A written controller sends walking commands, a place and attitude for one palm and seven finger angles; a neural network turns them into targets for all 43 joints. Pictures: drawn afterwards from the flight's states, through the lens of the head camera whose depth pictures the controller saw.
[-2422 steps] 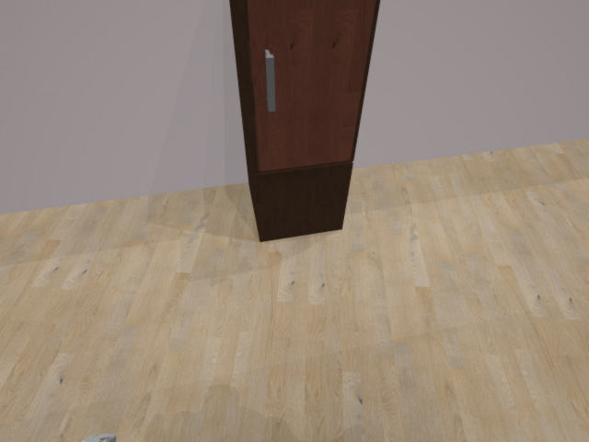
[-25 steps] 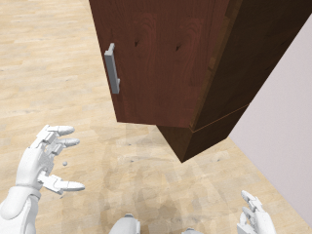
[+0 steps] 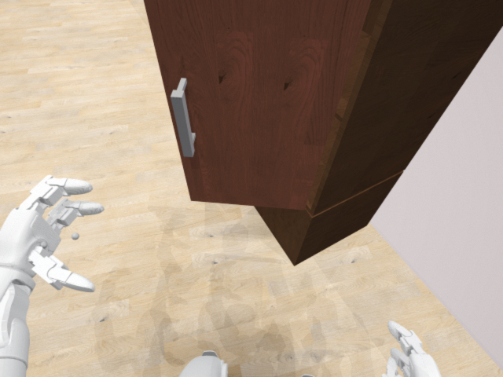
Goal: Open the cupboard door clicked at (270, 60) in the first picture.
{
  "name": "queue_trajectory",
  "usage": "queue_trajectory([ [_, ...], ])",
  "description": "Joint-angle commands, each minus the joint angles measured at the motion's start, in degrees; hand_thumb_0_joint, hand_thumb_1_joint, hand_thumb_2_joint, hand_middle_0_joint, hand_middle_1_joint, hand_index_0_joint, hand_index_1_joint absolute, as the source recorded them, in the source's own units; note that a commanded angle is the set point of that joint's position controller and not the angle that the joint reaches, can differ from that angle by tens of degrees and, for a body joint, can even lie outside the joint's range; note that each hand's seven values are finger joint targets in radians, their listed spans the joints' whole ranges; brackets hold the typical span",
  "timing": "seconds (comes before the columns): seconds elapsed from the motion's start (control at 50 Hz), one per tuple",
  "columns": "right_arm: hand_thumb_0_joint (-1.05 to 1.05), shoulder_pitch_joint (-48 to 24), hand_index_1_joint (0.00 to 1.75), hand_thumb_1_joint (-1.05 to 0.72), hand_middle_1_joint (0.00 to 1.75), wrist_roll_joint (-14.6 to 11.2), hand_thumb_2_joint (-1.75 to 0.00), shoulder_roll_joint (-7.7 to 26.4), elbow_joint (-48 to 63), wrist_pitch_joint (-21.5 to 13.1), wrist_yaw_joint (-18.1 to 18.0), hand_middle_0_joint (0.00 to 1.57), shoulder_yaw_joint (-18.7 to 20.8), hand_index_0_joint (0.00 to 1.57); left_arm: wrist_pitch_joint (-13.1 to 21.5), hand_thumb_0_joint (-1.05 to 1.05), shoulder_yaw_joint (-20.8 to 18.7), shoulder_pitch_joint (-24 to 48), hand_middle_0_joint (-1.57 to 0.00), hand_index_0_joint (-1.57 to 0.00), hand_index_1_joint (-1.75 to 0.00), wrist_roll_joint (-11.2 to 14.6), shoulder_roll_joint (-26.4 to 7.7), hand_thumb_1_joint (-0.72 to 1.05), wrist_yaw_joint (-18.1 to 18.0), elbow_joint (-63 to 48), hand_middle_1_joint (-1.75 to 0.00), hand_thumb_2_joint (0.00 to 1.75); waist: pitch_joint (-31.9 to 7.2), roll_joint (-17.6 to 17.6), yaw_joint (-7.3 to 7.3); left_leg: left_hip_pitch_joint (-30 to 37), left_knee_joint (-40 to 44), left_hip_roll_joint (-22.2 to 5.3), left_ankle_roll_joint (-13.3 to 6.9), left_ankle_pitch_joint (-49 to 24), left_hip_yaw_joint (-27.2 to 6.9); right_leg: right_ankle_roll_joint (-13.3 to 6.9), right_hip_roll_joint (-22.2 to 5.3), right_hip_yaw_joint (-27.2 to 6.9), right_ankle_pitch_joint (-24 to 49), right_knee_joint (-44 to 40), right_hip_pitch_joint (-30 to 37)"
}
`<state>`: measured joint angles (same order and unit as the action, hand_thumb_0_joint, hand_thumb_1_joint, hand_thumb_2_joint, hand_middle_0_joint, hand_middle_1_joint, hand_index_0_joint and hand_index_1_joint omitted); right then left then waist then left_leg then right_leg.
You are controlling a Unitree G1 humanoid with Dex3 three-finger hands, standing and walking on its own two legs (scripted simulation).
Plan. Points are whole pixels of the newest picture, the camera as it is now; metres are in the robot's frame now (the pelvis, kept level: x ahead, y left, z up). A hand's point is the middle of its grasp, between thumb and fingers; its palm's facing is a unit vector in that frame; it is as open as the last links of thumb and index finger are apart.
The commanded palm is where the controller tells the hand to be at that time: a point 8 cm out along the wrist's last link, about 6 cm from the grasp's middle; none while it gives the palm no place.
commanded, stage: raise the hand with hooked fingers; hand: left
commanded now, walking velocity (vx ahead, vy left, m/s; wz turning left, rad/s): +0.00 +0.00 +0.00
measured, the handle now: (186, 119) +0.58 +0.18 +0.05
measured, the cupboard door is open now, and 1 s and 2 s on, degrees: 56 56 56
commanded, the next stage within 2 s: move the hooked fingers beside the handle in 0.40 s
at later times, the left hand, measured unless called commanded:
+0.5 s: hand (90, 239) +0.29 +0.26 +0.07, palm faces -0.02 -1.00 -0.04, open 14.0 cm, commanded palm +0.26 +0.31 +0.07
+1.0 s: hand (109, 195) +0.37 +0.26 +0.06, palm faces -0.02 -1.00 -0.01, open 14.0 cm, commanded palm +0.35 +0.31 +0.06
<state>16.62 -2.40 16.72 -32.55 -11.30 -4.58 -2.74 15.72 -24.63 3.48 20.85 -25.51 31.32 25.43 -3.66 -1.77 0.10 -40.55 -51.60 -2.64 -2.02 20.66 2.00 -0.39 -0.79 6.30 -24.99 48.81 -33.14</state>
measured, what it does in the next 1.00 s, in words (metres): stands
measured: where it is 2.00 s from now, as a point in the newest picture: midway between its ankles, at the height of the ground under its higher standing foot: outside the picture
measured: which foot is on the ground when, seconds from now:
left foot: down 0.00-1.00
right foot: down 0.00-1.00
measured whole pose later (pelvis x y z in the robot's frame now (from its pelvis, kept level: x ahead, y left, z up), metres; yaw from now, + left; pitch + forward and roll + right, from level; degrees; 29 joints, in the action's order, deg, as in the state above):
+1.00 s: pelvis +0.00 -0.01 -0.01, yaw -1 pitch +13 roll -2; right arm 18.5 -2.5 17.2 -33.4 -7.5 -4.3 -2.3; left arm 17.5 -26.0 20.9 17.5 -28.7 31.2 43.4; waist -4.6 -1.2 2.3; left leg -45.8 -54.8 -3.9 -1.1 21.9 2.3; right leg -1.3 0.3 5.6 -26.5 52.9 -39.2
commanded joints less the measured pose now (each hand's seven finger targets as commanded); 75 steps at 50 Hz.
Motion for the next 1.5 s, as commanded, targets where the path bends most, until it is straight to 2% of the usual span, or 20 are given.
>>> queue_trajectory([
  [0.0,0.00,-0.96,0.30,-0.90,0.30,-0.22,-0.90,8.77,8.03,-3.13,-0.15,0.20,4.38,0.20,3.36,0.00,-4.72,8.62,-0.30,-0.30,-1.20,1.93,-12.89,-0.50,1.06,-9.27,-1.20,0.30,-13.78,-1.98,0.15,15.11,8.29,2.06,0.45,-8.98,-4.46,-1.17,3.11,-2.52,10.02,-6.89,-0.90],
  [0.18,0.00,-0.74,0.30,-0.90,0.30,-0.01,-0.90,8.33,8.32,-3.03,0.08,0.20,4.38,0.20,5.70,0.00,-6.38,9.77,-0.30,-0.30,-1.20,1.59,-14.57,-0.50,-0.70,-12.43,-1.20,0.30,-15.04,-5.15,-0.08,15.36,7.97,2.14,0.46,-8.96,-4.04,-1.21,3.11,-3.18,9.70,-6.34,-0.39],
  [0.24,0.00,-0.78,0.30,-0.90,0.30,-0.09,-0.90,8.38,8.36,-2.84,-0.17,0.20,4.23,0.20,5.30,0.00,-5.77,9.40,-0.30,-0.30,-1.20,1.98,-13.88,-0.50,-0.43,-10.75,-1.20,0.30,-13.57,-2.53,0.24,13.69,7.63,2.12,0.21,-7.81,-3.71,-1.11,3.16,-3.83,8.94,-7.06,0.12],
  [0.48,0.00,-1.33,0.30,-0.90,0.30,-0.32,-0.90,8.04,8.23,-2.80,-0.40,0.20,4.02,0.20,5.20,0.00,-5.41,10.37,-0.30,-0.30,-1.20,1.93,-13.79,-0.50,0.05,-10.57,-1.20,0.30,-14.61,-2.34,0.25,13.57,6.78,2.18,0.10,-8.81,-3.48,-0.76,2.81,-4.56,10.56,-6.77,0.26],
  [0.52,0.00,-1.37,0.30,-0.90,0.30,-0.43,-0.90,8.07,7.52,-2.73,-0.69,0.20,3.90,0.20,5.19,0.00,-3.83,15.67,-0.30,-0.30,-1.20,1.47,-13.05,-0.50,-0.26,-9.64,-1.20,0.30,-13.11,-3.55,1.43,13.22,6.62,2.11,0.23,-6.65,-3.56,-0.65,2.81,-4.35,8.43,-6.71,-2.11],
  [0.56,0.00,-0.92,0.30,-0.90,0.30,-0.26,-0.90,8.32,6.90,-2.67,-1.07,0.20,3.87,0.20,5.30,0.00,-3.48,20.43,-0.30,-0.30,-1.20,1.19,-13.45,-0.50,-0.51,-8.33,-1.20,0.30,-13.91,-1.86,2.05,12.92,6.06,2.03,0.10,-5.86,-3.76,-0.60,2.80,-4.83,7.49,-6.64,-2.52],
  [0.64,0.00,-0.25,0.30,-0.90,0.30,-0.25,-0.90,8.56,5.79,-2.28,-1.44,0.20,3.72,0.20,5.57,0.00,-3.03,26.27,-0.30,-0.30,-1.20,-0.22,-14.94,-0.50,-0.45,-4.26,-1.20,0.30,-15.48,-3.27,1.93,12.36,5.13,2.12,0.11,-6.36,-3.91,-0.97,2.64,-5.22,7.64,-5.74,-2.16],
  [0.68,0.00,0.05,0.30,-0.90,0.30,-0.26,-0.90,8.52,5.85,-1.89,-1.25,0.20,3.81,0.20,5.36,0.00,-4.25,24.53,-0.30,-0.30,-1.20,-0.75,-16.23,-0.50,-0.51,-1.95,-1.20,0.30,-17.06,-3.41,1.09,12.85,5.19,1.95,0.18,-7.74,-3.90,-1.01,2.54,-5.08,9.30,-5.47,-1.38],
  [0.72,0.00,0.15,0.30,-0.90,0.30,-0.26,-0.90,8.49,5.59,-1.44,-1.17,0.20,3.75,0.20,4.94,0.00,-3.26,27.86,-0.30,-0.30,-1.20,-1.23,-15.99,-0.50,-0.60,-0.47,-1.20,0.30,-16.89,-3.62,1.85,12.11,4.72,1.99,0.06,-7.90,-3.52,-0.77,2.43,-5.30,10.07,-5.34,-1.97],
  [0.76,0.00,0.75,0.30,-0.90,0.30,-0.25,-0.90,8.81,5.39,-0.74,-1.10,0.20,3.69,0.20,4.71,0.00,-5.38,29.00,-0.30,-0.30,-1.20,-1.01,-18.37,-0.50,-0.52,3.09,-1.20,0.30,-16.79,-0.84,1.71,9.67,3.98,1.94,0.00,-8.09,-3.35,-0.58,2.49,-6.05,10.58,-5.22,-0.74],
  [0.82,0.00,1.38,0.30,-0.90,0.30,-0.20,-0.90,8.74,5.89,0.04,-0.60,0.20,3.96,0.20,4.99,0.00,-6.06,28.68,-0.30,-0.30,-1.20,-1.68,-19.25,-0.50,-0.16,4.25,-1.20,0.30,-18.52,-4.59,0.84,10.56,3.75,2.01,0.12,-10.64,-2.99,-0.85,2.52,-5.58,13.64,-4.07,-0.48],
  [0.88,0.00,2.53,0.30,-0.90,0.30,-0.18,-0.90,8.96,6.00,0.89,-0.16,0.20,4.19,0.20,5.23,0.00,-6.51,29.04,-0.30,-0.30,-1.20,-1.57,-19.71,-0.50,-0.09,6.01,-1.20,0.30,-19.90,-2.81,1.01,10.24,3.18,1.87,0.00,-12.03,-2.97,-0.73,2.94,-5.42,15.43,-3.39,-0.34],
  [0.92,0.00,2.93,0.30,-0.90,0.30,-0.24,-0.90,9.05,5.69,1.43,-0.05,0.20,4.29,0.20,5.35,0.00,-5.25,32.41,-0.30,-0.30,-1.20,-1.73,-18.75,-0.50,0.00,7.31,-1.20,0.30,-18.26,-2.54,2.02,9.56,3.15,1.80,-0.10,-10.74,-2.94,-0.62,2.97,-5.17,14.25,-3.49,-2.09],
  [1.04,0.00,4.68,0.30,-0.90,0.30,-0.02,-0.90,9.51,4.64,2.50,-0.07,0.20,4.66,0.20,7.11,0.00,-4.47,39.71,-0.30,-0.30,-1.20,-2.55,-19.49,-0.50,-0.21,8.58,-1.20,0.30,-20.79,-3.56,3.02,11.11,2.13,1.56,-0.20,-11.35,-3.74,-1.08,3.45,-4.67,13.32,-2.21,-4.71],
  [1.16,0.00,6.23,0.30,-0.90,0.30,0.24,-0.90,9.73,3.87,3.89,0.34,0.20,5.05,0.20,7.45,0.00,-5.89,41.24,-0.30,-0.30,-1.20,-3.69,-21.39,-0.50,-1.21,9.77,-1.20,0.30,-25.14,-5.62,2.66,14.15,1.76,1.17,0.16,-15.12,-4.23,-1.08,3.54,-4.19,15.65,-1.23,-5.53],
  [1.22,0.00,6.19,0.30,-0.90,0.30,0.22,-0.90,9.70,3.69,4.77,0.53,0.20,4.79,0.20,6.86,0.00,-4.82,43.84,-0.30,-0.30,-1.20,-4.76,-20.95,-0.50,-2.02,13.38,-1.20,0.30,-20.58,-5.54,3.46,12.09,2.32,0.96,0.23,-11.86,-4.54,-1.10,3.58,-3.66,12.48,-1.64,-8.11],
  [1.28,0.00,6.73,0.30,-0.90,0.30,0.33,-0.90,9.72,3.13,5.27,0.49,0.20,4.70,0.20,7.32,0.00,-2.66,49.13,-0.30,-0.30,-1.20,-5.75,-19.37,-0.50,-2.87,16.61,-1.20,0.30,-19.83,-5.00,4.73,11.92,2.16,0.76,0.24,-9.46,-5.00,-1.05,3.63,-3.52,9.72,-1.59,-10.71],
  [1.38,0.00,8.12,0.30,-0.90,0.30,0.91,-0.90,10.00,2.24,6.14,0.87,0.20,4.87,0.20,9.25,0.00,-1.83,54.56,-0.30,-0.30,-1.20,-7.34,-19.42,-0.50,-4.43,17.97,-1.20,0.30,-24.56,-7.99,4.85,16.75,1.42,0.21,0.94,-12.12,-6.72,-1.40,3.66,-2.88,9.29,-0.18,-13.90],
  [1.44,0.00,8.83,0.30,-0.90,0.30,0.95,-0.90,10.22,1.66,7.08,0.86,0.20,4.65,0.20,9.04,0.00,-2.55,56.85,-0.30,-0.30,-1.20,-7.94,-20.66,-0.50,-5.26,22.25,-1.20,0.30,-22.70,-4.77,5.60,13.66,0.91,0.25,0.46,-10.80,-6.53,-1.33,3.88,-2.94,8.92,-0.06,-13.95],
  [1.48,0.00,9.16,0.30,-0.90,0.30,1.10,-0.90,10.35,1.64,7.70,0.98,0.20,4.64,0.20,8.95,0.00,-4.03,57.14,-0.30,-0.30,-1.20,-8.59,-22.72,-0.50,-5.68,23.80,-1.20,0.30,-24.38,-4.68,4.99,12.80,0.41,0.41,0.42,-11.63,-6.01,-1.09,3.69,-3.36,10.40,0.12,-12.33],
])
